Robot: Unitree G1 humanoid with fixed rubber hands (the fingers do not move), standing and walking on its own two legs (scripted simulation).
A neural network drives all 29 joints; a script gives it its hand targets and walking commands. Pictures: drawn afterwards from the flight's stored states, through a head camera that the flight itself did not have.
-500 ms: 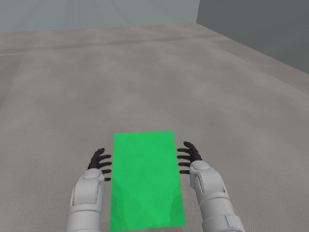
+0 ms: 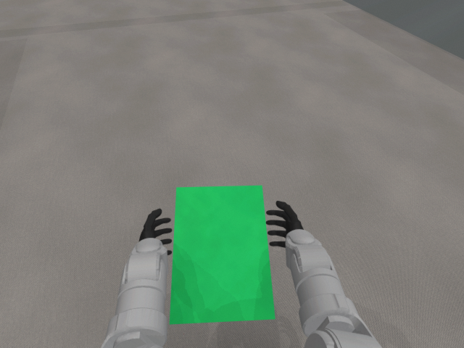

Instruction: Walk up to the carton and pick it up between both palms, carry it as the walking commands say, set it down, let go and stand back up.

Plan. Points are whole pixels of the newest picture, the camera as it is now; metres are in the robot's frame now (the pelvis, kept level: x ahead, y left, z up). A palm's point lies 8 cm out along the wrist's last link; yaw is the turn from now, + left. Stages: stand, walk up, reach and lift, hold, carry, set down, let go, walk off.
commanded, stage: set down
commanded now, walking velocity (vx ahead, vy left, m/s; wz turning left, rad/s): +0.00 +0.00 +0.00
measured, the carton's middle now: (220, 254) +0.33 +0.07 -0.10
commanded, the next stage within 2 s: none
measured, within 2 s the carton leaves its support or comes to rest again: neither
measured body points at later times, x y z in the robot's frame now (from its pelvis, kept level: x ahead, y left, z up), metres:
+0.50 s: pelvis -0.01 -0.02 -0.04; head +0.12 +0.00 +0.39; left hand +0.29 +0.19 -0.11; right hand +0.37 -0.07 -0.10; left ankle +0.06 +0.12 -0.73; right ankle +0.05 -0.13 -0.73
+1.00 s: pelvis -0.01 +0.00 -0.11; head +0.16 +0.03 +0.30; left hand +0.32 +0.21 -0.20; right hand +0.41 -0.05 -0.18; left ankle +0.06 +0.12 -0.73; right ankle +0.05 -0.13 -0.73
